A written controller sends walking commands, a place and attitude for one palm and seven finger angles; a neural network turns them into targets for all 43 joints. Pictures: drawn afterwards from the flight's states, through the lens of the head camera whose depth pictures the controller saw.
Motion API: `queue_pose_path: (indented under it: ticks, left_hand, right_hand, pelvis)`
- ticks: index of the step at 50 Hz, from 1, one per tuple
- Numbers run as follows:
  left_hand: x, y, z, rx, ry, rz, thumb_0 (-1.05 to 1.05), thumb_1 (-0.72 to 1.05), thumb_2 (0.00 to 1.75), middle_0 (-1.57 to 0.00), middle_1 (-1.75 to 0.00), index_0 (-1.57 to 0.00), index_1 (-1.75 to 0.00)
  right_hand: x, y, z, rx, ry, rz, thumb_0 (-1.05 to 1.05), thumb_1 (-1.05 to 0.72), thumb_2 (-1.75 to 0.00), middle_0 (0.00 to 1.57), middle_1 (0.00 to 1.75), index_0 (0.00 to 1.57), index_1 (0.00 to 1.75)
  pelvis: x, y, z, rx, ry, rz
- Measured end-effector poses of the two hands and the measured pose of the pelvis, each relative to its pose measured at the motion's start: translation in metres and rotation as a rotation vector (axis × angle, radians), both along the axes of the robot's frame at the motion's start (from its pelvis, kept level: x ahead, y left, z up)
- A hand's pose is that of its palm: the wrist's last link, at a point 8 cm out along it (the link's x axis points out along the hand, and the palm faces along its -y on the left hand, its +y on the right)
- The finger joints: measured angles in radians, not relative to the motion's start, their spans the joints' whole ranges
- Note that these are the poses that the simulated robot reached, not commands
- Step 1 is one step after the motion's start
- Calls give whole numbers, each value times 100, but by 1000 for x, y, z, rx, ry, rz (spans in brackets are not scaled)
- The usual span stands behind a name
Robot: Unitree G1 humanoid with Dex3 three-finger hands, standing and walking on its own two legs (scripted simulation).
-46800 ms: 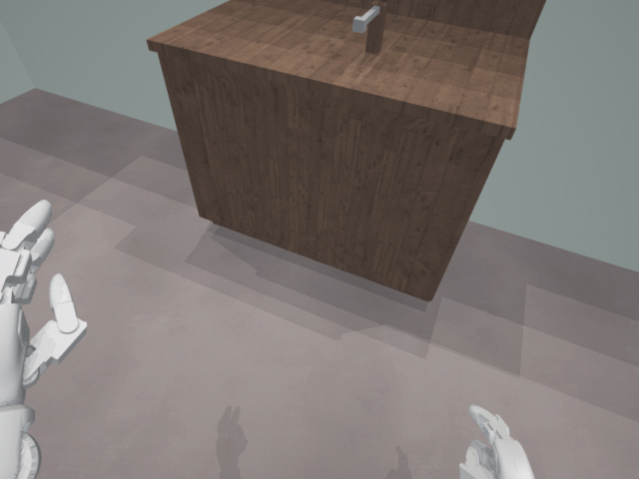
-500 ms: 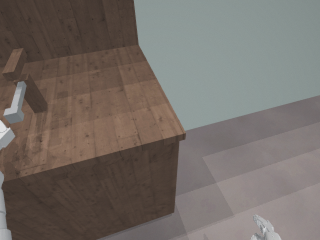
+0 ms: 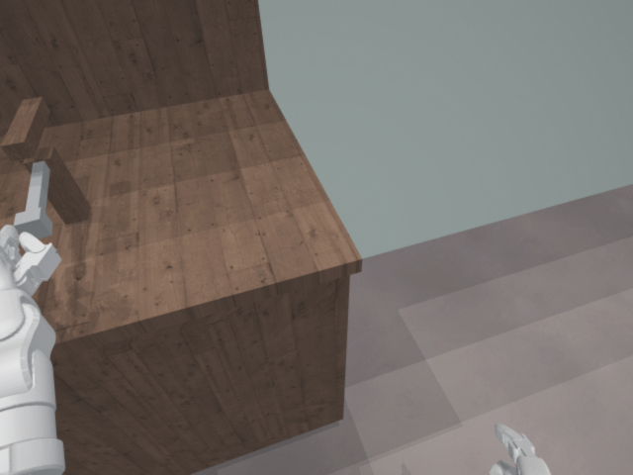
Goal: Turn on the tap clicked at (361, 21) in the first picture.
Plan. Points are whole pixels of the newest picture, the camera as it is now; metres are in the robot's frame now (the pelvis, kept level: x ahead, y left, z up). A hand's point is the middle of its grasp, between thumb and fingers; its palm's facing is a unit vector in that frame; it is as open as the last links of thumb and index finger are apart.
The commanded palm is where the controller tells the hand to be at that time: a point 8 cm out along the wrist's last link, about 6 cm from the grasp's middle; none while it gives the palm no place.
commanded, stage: push the lever round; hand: left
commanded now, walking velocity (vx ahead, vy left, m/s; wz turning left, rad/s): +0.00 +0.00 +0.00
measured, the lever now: (33, 224) +0.35 +0.39 +0.16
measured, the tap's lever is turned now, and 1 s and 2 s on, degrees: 5 28 57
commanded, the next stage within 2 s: none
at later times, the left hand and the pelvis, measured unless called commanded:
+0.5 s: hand (83, 239) +0.33 +0.32 +0.15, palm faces +0.75 -0.65 -0.06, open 7.5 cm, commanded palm +0.29 +0.33 +0.16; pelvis +0.00 +0.00 +0.00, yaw +1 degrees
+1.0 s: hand (124, 218) +0.37 +0.28 +0.16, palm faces +0.80 -0.59 -0.06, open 7.7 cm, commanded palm +0.32 +0.30 +0.16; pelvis +0.00 -0.01 +0.00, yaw +0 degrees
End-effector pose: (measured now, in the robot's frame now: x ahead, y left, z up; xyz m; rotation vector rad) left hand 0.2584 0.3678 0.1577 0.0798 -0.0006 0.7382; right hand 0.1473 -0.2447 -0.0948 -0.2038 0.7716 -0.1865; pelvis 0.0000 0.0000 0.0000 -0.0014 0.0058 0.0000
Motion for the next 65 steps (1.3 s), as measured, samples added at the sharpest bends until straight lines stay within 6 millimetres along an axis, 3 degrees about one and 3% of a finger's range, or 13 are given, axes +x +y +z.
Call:
queue_pose_path:
  ticks: [25, 65]
  left_hand:
    - [19, -33, 0, -28, 13, 119, 2, 97, 100, -15, -15, -15, -15]
    - [80, -93, 4, -94, 65, 246, 0, 91, 95, -15, -15, -15, -15]
  right_hand:
    - [23, 14, 4, 5, -2, 50, 1, -91, -90, 20, 30, 20, 30]
    - [3, -5, -11, 45, 106, 24, 1, -91, -90, 20, 30, 20, 30]
  pelvis:
    - [-1, 1, 1, 1, -11, 16]
    - [9, -11, 1, 10, 23, 11]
